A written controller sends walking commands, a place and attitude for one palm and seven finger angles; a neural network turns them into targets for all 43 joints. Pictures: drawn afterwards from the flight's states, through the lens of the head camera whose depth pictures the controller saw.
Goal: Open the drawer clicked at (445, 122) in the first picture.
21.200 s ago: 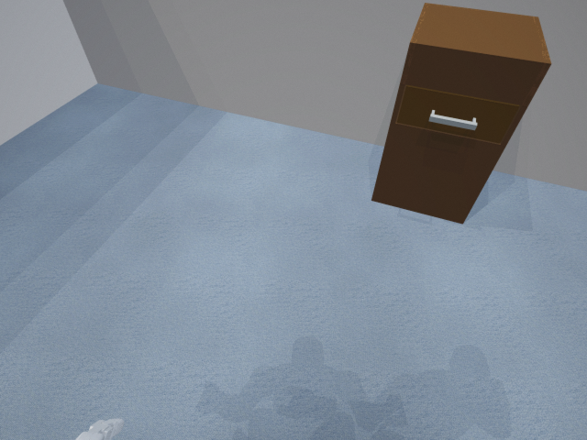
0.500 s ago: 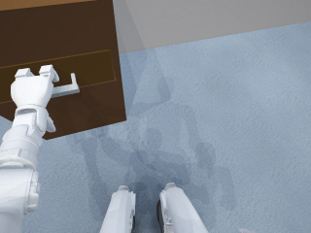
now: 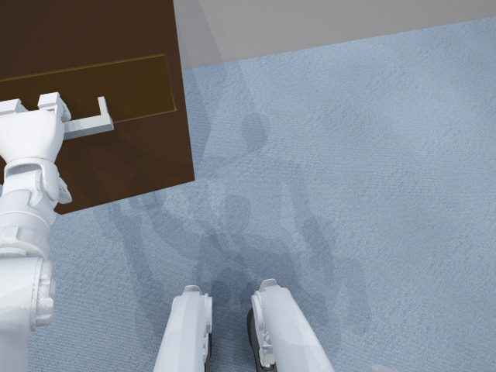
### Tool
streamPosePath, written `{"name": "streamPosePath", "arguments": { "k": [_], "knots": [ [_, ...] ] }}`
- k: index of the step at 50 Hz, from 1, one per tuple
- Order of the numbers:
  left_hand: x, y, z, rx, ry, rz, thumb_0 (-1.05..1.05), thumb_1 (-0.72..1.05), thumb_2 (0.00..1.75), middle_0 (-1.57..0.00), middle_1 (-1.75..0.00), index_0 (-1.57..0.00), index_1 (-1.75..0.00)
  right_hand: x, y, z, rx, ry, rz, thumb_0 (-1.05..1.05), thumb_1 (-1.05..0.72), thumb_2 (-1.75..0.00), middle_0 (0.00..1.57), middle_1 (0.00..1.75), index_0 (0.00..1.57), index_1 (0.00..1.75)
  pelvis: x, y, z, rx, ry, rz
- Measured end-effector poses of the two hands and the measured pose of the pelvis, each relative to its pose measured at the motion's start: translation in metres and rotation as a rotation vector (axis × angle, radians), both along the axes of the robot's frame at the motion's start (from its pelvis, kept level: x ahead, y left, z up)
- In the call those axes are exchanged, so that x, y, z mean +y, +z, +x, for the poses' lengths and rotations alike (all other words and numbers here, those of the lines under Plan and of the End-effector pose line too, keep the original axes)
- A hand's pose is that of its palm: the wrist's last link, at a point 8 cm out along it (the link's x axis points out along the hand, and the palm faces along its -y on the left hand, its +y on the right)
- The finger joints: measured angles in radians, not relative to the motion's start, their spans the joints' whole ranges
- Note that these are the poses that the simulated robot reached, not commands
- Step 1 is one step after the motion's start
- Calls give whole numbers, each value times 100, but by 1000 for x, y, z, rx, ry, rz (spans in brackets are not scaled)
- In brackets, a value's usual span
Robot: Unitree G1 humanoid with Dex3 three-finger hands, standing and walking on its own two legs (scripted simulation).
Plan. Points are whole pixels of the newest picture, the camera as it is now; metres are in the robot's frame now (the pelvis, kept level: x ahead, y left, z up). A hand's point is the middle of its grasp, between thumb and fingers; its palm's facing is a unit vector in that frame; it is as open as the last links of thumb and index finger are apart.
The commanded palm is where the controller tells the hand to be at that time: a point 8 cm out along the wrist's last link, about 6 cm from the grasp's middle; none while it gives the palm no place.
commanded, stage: lower the fingers behind the handle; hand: left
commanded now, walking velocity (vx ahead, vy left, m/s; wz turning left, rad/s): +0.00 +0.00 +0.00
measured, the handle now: (58, 121) +0.52 +0.31 -0.07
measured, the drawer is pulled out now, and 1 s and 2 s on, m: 0.00 0.00 0.01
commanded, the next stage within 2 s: close the thumb around the handle in 0.76 s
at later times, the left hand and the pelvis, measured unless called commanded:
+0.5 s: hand (55, 156) +0.47 +0.32 -0.09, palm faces -0.07 -0.02 -1.00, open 13.8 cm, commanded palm +0.47 +0.27 -0.04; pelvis -0.01 -0.01 -0.02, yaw +0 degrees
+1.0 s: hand (59, 155) +0.47 +0.31 -0.09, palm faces -0.06 -0.02 -1.00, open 13.4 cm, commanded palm +0.47 +0.27 -0.04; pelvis -0.01 -0.01 -0.02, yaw +0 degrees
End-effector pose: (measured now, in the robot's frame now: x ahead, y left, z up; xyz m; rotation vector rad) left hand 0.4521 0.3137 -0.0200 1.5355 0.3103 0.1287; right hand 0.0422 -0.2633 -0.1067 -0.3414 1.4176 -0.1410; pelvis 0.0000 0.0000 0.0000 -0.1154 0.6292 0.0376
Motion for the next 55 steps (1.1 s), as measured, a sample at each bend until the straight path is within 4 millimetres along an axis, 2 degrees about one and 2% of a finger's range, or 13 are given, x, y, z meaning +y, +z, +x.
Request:
{"name": "streamPosePath", "arguments": {
  "k": [9, 14, 25, 35, 45, 50, 55],
  "knots": [
    [1, -20, -6, -78, -2, 8, 0, -49, 30, -32, -122, -32, -120, -5, -20, -4, 39, 10, -8, 0, -91, -90, 21, 30, 20, 30, 0, -19, -6, 17, -1, -5],
    [0, -19, -3, -99, 24, 13, 0, -49, 30, -31, -121, -32, -121, -3, -28, -1, 27, 14, 10, 0, -91, -90, 21, 30, 20, 30, -2, -23, -9, 20, 2, -5],
    [-3, -18, -2, -39, 35, 23, 0, -49, 30, -30, -120, -32, -121, -2, -31, 2, -17, 15, 24, 0, -91, -90, 21, 30, 20, 30, -7, -25, -10, 18, -4, 2],
    [-4, -20, -2, -69, 14, 27, 0, -49, 30, -31, -120, -31, -120, -8, -38, -2, 14, 15, 16, 0, -91, -90, 21, 30, 20, 30, -8, -30, -10, 26, -5, 5],
    [-9, -18, -1, -57, 26, 20, 0, -49, 30, -30, -120, -32, -120, -8, -35, 4, 10, 11, 26, 0, -91, -90, 21, 30, 20, 30, -10, -25, -7, 24, -6, 10],
    [-9, -18, -1, -48, 22, 17, 0, -42, 33, -31, -121, -32, -121, -9, -32, 7, -2, 15, 23, 0, -91, -90, 21, 30, 20, 30, -10, -23, -6, 23, -8, 11],
    [-9, -18, -1, -56, 9, 16, 0, -24, 41, -32, -123, -33, -123, -10, -32, 9, -6, 17, 18, 0, -91, -90, 21, 30, 20, 30, -10, -24, -5, 22, -9, 11]
  ]
}}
